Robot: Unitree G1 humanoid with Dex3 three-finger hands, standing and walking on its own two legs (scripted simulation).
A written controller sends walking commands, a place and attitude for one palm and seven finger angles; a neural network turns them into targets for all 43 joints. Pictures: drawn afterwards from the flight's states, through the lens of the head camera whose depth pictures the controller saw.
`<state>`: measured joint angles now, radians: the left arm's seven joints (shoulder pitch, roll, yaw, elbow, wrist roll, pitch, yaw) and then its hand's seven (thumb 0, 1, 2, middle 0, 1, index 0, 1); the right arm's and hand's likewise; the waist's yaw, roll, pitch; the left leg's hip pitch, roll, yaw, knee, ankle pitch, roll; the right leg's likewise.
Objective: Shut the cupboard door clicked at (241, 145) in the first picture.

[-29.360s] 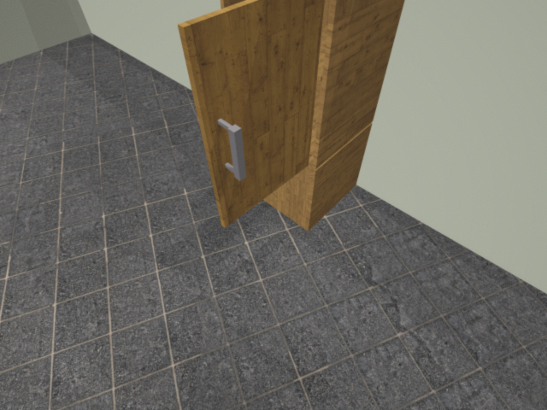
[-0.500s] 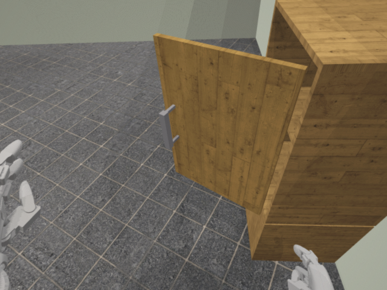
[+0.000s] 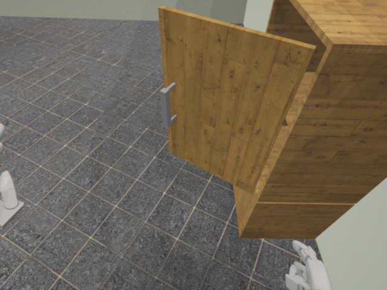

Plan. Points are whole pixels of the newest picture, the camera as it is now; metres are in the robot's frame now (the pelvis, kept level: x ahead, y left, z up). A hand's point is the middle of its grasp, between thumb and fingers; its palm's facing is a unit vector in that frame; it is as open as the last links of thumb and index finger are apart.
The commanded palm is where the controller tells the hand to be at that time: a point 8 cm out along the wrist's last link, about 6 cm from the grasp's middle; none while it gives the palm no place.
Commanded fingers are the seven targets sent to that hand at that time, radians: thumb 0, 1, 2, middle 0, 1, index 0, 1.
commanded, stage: step back with the hand held close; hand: left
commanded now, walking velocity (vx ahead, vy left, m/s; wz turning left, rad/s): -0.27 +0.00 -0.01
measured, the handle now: (169, 106) +0.67 +0.13 -0.03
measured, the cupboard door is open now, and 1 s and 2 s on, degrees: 59 59 59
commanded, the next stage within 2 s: stop stepping back and stand still in 1.04 s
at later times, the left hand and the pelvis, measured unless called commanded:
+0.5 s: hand out of the picture +0.15 +0.27 +0.17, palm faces +0.44 -0.75 -0.49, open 7.4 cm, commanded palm +0.08 +0.30 +0.19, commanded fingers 0.00 0.90 0.90 -0.20 -0.30 -0.20 -0.30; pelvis -0.05 +0.00 -0.01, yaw +1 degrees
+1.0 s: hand out of the picture +0.07 +0.30 +0.18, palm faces +0.50 -0.73 -0.46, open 7.4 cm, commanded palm +0.00 +0.32 +0.19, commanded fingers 0.00 0.90 0.90 -0.20 -0.30 -0.20 -0.30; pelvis -0.12 +0.01 +0.00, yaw +4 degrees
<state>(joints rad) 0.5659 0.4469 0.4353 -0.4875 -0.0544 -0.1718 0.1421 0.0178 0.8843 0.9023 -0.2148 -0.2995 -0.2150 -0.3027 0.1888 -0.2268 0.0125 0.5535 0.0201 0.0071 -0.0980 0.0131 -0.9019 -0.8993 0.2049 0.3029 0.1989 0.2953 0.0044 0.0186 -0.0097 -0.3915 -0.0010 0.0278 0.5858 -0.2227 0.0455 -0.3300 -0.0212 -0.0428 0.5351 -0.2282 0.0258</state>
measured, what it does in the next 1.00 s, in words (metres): walks backwards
